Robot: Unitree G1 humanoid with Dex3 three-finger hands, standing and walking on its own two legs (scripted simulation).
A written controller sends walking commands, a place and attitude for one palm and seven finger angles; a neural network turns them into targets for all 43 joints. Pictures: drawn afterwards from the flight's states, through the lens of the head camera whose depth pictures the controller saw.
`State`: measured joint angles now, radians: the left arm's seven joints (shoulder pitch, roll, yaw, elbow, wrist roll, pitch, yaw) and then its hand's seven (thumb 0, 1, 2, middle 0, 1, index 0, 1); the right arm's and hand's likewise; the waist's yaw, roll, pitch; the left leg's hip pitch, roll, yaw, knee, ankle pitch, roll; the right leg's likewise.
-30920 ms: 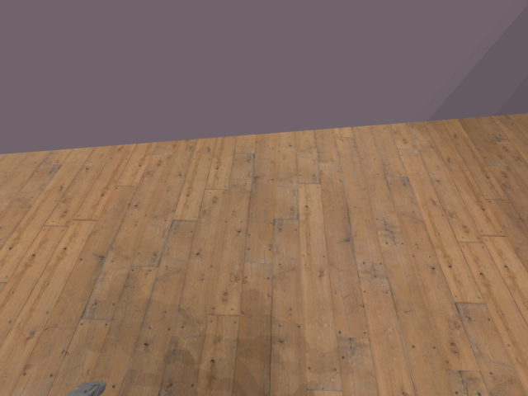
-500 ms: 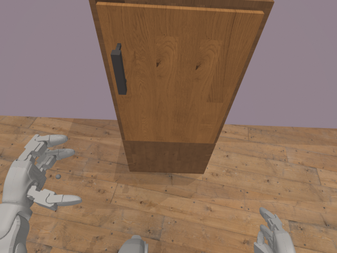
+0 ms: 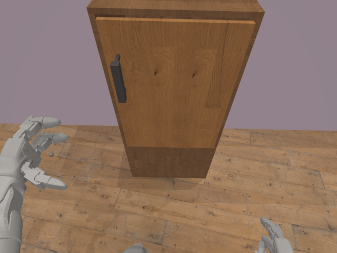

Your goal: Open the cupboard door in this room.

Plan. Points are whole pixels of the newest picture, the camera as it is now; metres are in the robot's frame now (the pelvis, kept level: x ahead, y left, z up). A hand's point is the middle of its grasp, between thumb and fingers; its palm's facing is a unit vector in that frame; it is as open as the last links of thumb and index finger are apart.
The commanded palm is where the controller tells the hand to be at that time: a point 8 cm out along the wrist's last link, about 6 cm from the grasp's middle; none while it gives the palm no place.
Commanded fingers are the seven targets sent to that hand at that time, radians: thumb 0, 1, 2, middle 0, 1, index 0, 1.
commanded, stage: raise the hand with hooked fingers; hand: left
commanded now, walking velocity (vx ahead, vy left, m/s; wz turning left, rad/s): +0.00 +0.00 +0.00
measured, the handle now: (120, 79) +0.59 +0.20 +0.07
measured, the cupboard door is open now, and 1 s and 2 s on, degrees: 0 0 0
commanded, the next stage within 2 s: move the hooked fingers beside the handle in 0.42 s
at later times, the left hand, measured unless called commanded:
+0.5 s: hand (61, 153) +0.30 +0.26 +0.09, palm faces +0.07 -1.00 -0.02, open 14.0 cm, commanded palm +0.27 +0.30 +0.09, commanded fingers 0.00 -0.50 0.30 -0.30 -1.20 -0.30 -1.20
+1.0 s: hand (76, 129) +0.37 +0.25 +0.09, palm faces +0.04 -1.00 +0.00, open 14.0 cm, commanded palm +0.34 +0.30 +0.09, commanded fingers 0.00 -0.50 0.30 -0.30 -1.20 -0.30 -1.20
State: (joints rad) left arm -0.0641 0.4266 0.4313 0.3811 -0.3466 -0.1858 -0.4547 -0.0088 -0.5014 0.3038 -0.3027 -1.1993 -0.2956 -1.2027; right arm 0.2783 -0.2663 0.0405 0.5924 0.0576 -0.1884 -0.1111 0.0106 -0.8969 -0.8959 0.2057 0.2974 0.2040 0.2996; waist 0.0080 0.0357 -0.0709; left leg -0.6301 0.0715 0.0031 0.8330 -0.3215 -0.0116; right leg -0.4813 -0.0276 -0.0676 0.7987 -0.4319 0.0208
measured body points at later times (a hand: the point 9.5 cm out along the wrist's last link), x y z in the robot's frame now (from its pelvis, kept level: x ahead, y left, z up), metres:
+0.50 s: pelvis +0.01 -0.01 +0.00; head +0.03 -0.01 +0.45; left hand +0.29 +0.31 +0.09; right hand +0.16 -0.26 -0.08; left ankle +0.06 +0.13 -0.70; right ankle -0.02 -0.14 -0.70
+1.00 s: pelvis +0.00 +0.00 +0.00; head +0.04 +0.01 +0.44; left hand +0.36 +0.31 +0.09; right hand +0.11 -0.26 -0.10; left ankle +0.06 +0.13 -0.70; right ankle -0.02 -0.14 -0.70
